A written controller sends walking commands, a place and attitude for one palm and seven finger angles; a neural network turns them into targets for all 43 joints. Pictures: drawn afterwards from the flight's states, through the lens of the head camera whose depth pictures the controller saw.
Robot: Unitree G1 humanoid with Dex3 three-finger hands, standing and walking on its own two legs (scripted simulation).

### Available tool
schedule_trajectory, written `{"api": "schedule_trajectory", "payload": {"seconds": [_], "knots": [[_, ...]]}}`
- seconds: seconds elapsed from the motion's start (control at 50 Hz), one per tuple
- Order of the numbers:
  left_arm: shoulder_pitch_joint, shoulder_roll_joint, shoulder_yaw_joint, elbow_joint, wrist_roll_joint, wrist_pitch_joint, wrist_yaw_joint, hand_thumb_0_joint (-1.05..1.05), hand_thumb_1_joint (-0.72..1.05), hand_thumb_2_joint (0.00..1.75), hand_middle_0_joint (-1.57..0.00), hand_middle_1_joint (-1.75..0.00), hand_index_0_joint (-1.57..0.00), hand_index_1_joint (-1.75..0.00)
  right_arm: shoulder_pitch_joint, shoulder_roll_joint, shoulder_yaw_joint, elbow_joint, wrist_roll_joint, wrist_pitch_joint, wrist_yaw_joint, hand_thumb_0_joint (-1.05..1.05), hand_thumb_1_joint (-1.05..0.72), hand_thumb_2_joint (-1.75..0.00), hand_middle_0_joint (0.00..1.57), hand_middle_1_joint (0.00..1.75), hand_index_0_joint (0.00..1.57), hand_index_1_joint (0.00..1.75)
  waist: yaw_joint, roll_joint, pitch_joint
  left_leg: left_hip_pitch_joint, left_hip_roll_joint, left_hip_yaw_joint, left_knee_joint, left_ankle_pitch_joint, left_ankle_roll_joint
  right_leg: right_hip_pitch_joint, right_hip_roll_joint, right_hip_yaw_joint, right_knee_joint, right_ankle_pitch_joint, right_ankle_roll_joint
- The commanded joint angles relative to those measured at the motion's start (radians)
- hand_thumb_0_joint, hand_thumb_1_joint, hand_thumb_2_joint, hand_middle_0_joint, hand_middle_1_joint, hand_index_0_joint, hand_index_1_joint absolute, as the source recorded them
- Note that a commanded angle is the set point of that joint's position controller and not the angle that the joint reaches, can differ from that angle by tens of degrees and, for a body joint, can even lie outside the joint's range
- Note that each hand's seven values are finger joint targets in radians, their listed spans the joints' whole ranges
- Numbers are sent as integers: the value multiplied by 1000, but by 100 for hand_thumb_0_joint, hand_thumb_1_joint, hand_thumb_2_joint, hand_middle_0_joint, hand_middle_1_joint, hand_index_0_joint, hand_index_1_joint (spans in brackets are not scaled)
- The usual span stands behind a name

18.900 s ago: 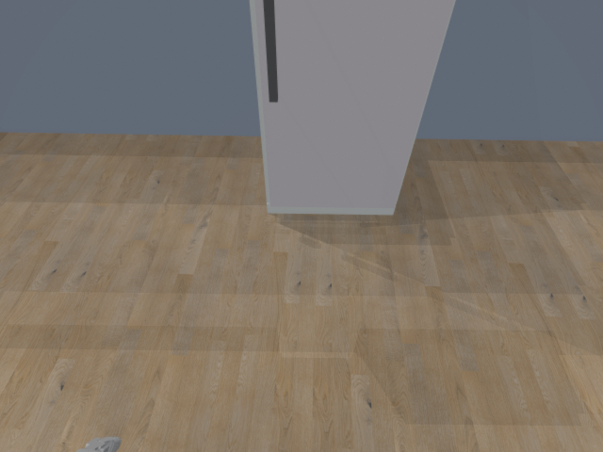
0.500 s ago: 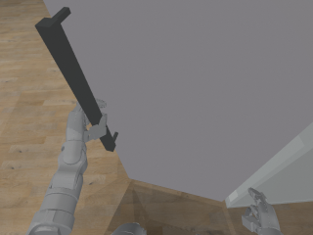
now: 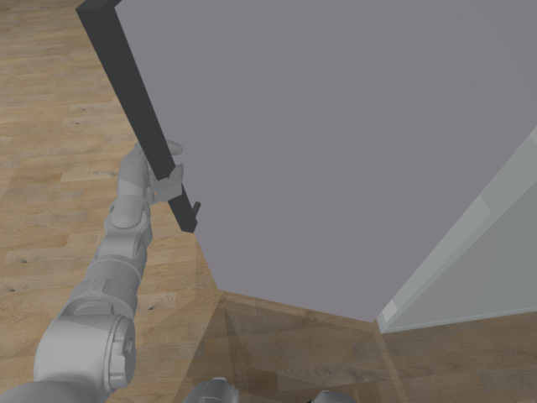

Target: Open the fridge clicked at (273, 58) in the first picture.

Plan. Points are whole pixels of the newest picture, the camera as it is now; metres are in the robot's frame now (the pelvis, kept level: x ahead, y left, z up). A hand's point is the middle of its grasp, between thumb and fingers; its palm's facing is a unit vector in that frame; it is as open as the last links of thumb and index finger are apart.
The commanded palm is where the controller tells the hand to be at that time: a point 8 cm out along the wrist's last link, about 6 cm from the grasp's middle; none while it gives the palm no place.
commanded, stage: stop walking and hold the door back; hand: left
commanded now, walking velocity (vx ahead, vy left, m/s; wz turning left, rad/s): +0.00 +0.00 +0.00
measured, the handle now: (164, 144) +0.48 +0.17 +0.10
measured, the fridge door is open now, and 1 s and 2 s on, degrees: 70 72 71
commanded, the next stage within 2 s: loosen the grip on the handle in 0.40 s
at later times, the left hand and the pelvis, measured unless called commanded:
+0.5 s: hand (168, 193) +0.41 +0.16 +0.06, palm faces +0.02 -0.98 -0.20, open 5.9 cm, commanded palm +0.39 +0.22 +0.07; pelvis +0.00 +0.03 +0.00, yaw -3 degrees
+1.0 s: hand (168, 189) +0.43 +0.17 +0.04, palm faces +0.03 -0.98 -0.21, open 13.3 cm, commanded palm +0.40 +0.22 +0.06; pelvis +0.00 +0.03 -0.01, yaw -1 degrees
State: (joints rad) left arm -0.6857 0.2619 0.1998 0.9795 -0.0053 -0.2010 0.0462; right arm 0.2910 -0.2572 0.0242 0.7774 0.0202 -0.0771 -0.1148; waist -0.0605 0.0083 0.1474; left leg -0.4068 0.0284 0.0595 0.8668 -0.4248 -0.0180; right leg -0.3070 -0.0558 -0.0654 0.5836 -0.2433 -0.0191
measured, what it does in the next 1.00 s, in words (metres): steps on the spot: left foot, then right foot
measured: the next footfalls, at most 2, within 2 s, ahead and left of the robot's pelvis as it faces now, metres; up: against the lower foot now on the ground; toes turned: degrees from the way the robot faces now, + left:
left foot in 0.08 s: +0.08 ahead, +0.15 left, +0.00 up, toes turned +4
right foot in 0.24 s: +0.06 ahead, -0.10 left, +0.00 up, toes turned -5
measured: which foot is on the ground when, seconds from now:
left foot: up 0.00-0.06, down 0.08-1.00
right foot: down 0.00-0.12, up 0.14-0.22, down 0.24-1.00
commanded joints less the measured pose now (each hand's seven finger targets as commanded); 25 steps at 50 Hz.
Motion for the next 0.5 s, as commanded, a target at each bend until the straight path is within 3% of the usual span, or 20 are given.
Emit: {"api": "schedule_trajectory", "payload": {"seconds": [0.0, 0.02, 0.04, 0.08, 0.1, 0.12, 0.14, 0.16, 0.18, 0.22, 0.24, 0.26, 0.28, 0.32, 0.4, 0.44, 0.46, 0.48], "knots": [[-378, 345, 104, -225, -11, -57, 45, 0, 90, 90, -45, -140, -45, -140, -31, -113, -46, -133, -14, -62, -10, 0, -90, -90, 20, 30, 20, 30, 52, -135, -372, 200, -12, 75, -301, 162, 0, 108, -164, 131, -186, -57, -75], [-388, 342, 99, -237, -12, -63, 42, 0, 90, 90, -45, -140, -45, -140, -25, -126, -54, -135, -15, -61, -8, 0, -90, -90, 20, 30, 20, 30, 45, -128, -371, 247, -7, 64, -363, 201, 1, 84, -141, 121, -162, -89, -55], [-366, 323, 91, -249, -15, -69, 36, 0, 90, 90, -45, -140, -45, -140, -23, -141, -66, -145, -12, -59, -6, 0, -90, -90, 20, 30, 20, 30, 46, -73, -368, 281, 28, 15, -415, 206, 16, 60, -115, 117, -119, -99, -32], [-352, 245, 35, -292, -31, -76, 19, 0, 90, 90, -45, -140, -45, -140, -32, -165, -72, -184, 2, -48, 1, 0, -90, -90, 20, 30, 20, 30, 56, 101, -360, 242, 191, -217, -482, 311, 105, 51, 23, 28, 42, -92, 28], [-295, 205, 17, -317, -36, -80, 15, 0, 90, 90, -45, -140, -45, -140, -56, -132, -58, -193, -1, -41, 4, 0, -90, -90, 20, 30, 20, 30, 50, 217, -354, 210, 267, -315, -548, 282, 155, 24, 55, 6, 143, -151, 40], [-313, 264, 54, -345, -23, -82, 20, 0, 90, 90, -45, -140, -45, -140, -60, -134, -57, -190, -9, -39, 3, 0, -90, -90, 20, 30, 20, 30, 57, 239, -335, 185, 299, -341, -559, 303, 183, 19, 49, 22, 181, -215, 40], [-306, 245, 29, -381, -21, -82, 18, 0, 90, 90, -45, -140, -45, -140, -49, -134, -58, -192, -9, -38, 5, 0, -90, -90, 20, 30, 20, 30, 55, 194, -342, 189, 289, -306, -510, 382, 181, 46, 45, 28, 132, -186, 35], [-284, 222, 12, -407, -22, -78, 15, 0, 90, 90, -45, -140, -45, -140, -42, -140, -61, -190, -8, -38, 7, 0, -90, -90, 20, 30, 20, 30, 56, 177, -364, 227, 260, -227, -433, 502, 158, 79, 40, 22, 36, -109, 34], [-217, 257, 45, -455, -23, -74, 17, 0, 90, 90, -45, -140, -45, -140, -38, -144, -65, -199, -2, -36, 10, 0, -90, -90, 20, 30, 20, 30, 60, 146, -399, 252, 216, -162, -359, 582, 121, 138, 30, 22, -60, 13, 31], [-170, 210, 1, -506, -13, -59, 16, 0, 90, 90, -45, -140, -45, -140, -51, -125, -57, -224, 1, -36, 13, 0, -90, -90, 20, 30, 20, 30, 40, 77, -452, 210, 136, -48, -301, 533, 36, 253, -54, 92, -94, 337, 6], [-175, 212, -4, -501, -13, -50, 19, 0, 90, 90, -45, -140, -45, -140, -43, -122, -56, -222, 2, -37, 10, 0, -90, -90, 20, 30, 20, 30, 32, 42, -454, 165, 108, -24, -320, 452, 11, 277, -73, 94, -70, 387, 3], [-175, 232, 10, -499, -20, -42, 27, 0, 90, 90, -45, -140, -45, -140, -39, -127, -61, -215, 4, -31, 6, 0, -90, -90, 20, 30, 20, 30, 38, -27, -465, 158, 99, -17, -306, 411, 1, 280, -95, 127, -59, 405, -9], [-167, 248, 16, -482, -26, -34, 33, 0, 90, 90, -45, -140, -45, -140, -43, -131, -64, -204, 7, -26, -1, 0, -90, -90, 20, 30, 20, 30, 37, -51, -454, 173, 96, -23, -310, 404, 1, 259, -108, 145, -61, 437, -17], [-191, 241, 11, -489, -23, -36, 36, 0, 90, 90, -45, -140, -45, -140, -56, -120, -54, -201, 0, -23, -6, 0, -90, -90, 20, 30, 20, 30, 41, -43, -455, 205, 99, -32, -324, 381, 10, 201, -103, 138, -71, 359, -4], [-241, 209, -15, -434, -23, -40, 38, 0, 90, 90, -45, -140, -45, -140, -69, -121, -48, -182, -6, -20, -16, 0, -90, -90, 20, 30, 20, 30, 49, 12, -418, 246, 141, -75, -380, 372, 46, 110, -40, 89, -80, 163, 26], [-251, 189, -33, -405, -22, -41, 36, 0, 90, 90, -45, -140, -45, -140, -70, -120, -48, -181, -4, -18, -16, 0, -90, -90, 20, 30, 20, 30, 51, -11, -405, 233, 140, -75, -381, 342, 46, 96, -31, 92, -94, 123, 28], [-273, 147, -71, -384, -25, -40, 32, 0, 90, 90, -45, -140, -45, -140, -72, -115, -44, -179, -5, -19, -16, 0, -90, -90, 20, 30, 20, 30, 47, -29, -392, 225, 134, -71, -386, 313, 44, 89, -34, 95, -106, 98, 29], [-727, 738, 323, -686, 84, -106, 86, 0, 90, 90, -45, -140, -45, -140, 37, -83, -54, -254, -7, -56, 4, 0, -90, -90, 20, 30, 20, 30, 64, 223, -383, 284, 94, -66, -535, 248, 40, 103, 19, 89, -42, -166, 27]]}}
